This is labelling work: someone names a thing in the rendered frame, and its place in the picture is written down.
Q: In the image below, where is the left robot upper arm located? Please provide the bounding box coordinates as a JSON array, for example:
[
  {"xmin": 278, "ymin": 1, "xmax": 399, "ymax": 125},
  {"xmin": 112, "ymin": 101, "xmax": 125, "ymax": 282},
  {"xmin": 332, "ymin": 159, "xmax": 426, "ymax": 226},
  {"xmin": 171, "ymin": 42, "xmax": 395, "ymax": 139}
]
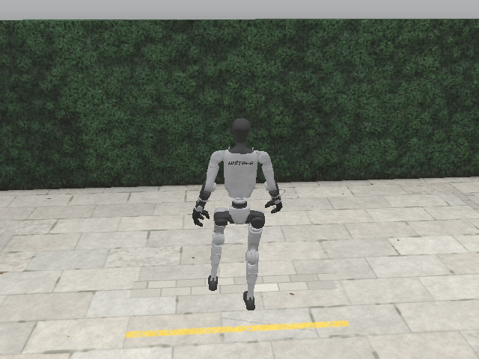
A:
[{"xmin": 204, "ymin": 150, "xmax": 225, "ymax": 192}]

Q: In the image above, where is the robot left thigh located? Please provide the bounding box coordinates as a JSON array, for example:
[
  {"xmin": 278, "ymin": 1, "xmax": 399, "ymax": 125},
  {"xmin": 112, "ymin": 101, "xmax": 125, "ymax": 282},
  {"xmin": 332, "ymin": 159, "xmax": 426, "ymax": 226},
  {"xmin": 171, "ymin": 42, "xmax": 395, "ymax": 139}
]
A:
[{"xmin": 213, "ymin": 207, "xmax": 229, "ymax": 245}]

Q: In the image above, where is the right robot forearm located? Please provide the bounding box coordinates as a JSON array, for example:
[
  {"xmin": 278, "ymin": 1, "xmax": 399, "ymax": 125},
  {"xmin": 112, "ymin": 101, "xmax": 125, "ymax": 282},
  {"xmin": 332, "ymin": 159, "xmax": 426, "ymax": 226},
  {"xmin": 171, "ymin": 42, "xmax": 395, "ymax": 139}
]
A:
[{"xmin": 269, "ymin": 179, "xmax": 281, "ymax": 204}]

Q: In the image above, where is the left robot forearm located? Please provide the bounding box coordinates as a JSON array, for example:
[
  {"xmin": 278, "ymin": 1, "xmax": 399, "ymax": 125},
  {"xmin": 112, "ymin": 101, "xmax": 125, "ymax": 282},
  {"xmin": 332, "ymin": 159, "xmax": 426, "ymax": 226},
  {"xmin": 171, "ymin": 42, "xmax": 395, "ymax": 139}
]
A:
[{"xmin": 195, "ymin": 180, "xmax": 211, "ymax": 212}]

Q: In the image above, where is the robot right foot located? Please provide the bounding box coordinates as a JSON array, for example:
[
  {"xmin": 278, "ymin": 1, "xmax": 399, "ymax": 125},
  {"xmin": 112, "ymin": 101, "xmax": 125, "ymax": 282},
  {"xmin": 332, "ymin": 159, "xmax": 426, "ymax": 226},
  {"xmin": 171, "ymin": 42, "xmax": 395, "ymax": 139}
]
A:
[{"xmin": 243, "ymin": 291, "xmax": 255, "ymax": 310}]

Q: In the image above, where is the right robot upper arm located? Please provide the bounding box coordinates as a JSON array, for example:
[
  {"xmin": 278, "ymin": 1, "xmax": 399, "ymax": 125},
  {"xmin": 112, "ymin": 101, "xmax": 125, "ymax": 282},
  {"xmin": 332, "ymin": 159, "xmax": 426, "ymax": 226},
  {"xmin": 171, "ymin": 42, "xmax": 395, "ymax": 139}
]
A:
[{"xmin": 256, "ymin": 150, "xmax": 277, "ymax": 191}]

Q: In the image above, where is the robot left hand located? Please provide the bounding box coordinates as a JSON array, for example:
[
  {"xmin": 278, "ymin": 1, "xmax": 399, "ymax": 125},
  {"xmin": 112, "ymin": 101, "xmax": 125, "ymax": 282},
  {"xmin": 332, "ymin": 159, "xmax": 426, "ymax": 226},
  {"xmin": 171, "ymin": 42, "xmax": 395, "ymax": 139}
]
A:
[{"xmin": 192, "ymin": 208, "xmax": 210, "ymax": 227}]

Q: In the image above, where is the robot right hand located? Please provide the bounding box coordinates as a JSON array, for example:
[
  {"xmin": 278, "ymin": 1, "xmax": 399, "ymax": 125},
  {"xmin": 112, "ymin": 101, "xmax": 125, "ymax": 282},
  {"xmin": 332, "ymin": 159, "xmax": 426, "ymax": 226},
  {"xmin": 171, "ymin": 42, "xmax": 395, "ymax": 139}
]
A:
[{"xmin": 265, "ymin": 200, "xmax": 283, "ymax": 213}]

